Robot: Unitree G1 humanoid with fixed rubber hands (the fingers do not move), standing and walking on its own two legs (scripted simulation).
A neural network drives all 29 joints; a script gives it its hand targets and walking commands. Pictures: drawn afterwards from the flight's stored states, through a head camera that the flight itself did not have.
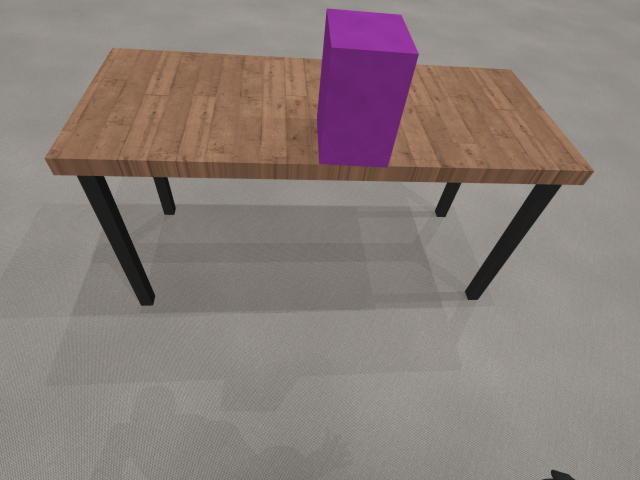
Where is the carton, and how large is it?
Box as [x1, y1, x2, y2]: [317, 9, 418, 167]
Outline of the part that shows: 327,9 317,111 319,163 387,167 418,53 401,15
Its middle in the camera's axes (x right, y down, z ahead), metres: +0.09 -0.34 +0.88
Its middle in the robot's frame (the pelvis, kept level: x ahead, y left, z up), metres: +0.89 -0.08 +0.03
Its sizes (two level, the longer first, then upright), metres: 0.193 0.164 0.266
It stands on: a table, 0.66 m high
